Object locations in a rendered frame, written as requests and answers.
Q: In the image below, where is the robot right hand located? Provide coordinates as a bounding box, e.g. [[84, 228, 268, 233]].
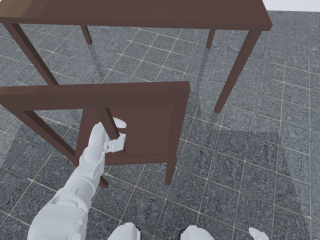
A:
[[249, 227, 269, 240]]

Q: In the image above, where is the chair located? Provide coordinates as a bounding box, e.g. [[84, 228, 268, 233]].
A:
[[0, 81, 191, 188]]

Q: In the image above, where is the robot left forearm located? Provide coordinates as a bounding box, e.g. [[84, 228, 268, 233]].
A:
[[27, 145, 105, 240]]

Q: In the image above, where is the table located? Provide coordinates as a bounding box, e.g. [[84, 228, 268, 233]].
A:
[[0, 0, 273, 114]]

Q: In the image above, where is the robot left hand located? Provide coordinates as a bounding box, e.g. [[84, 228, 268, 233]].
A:
[[88, 117, 127, 153]]

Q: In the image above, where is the robot right shin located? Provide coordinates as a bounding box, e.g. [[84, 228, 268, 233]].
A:
[[185, 225, 197, 231]]

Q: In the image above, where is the robot left upper arm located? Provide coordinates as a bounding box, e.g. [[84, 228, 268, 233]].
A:
[[29, 203, 88, 240]]

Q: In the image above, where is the robot left thigh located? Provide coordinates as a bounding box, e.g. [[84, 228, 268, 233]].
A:
[[107, 224, 141, 240]]

